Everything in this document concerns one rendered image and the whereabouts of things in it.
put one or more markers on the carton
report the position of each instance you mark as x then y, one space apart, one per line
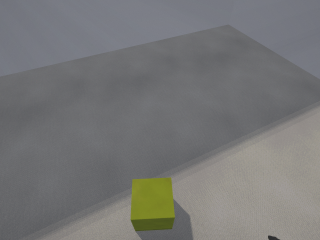
152 204

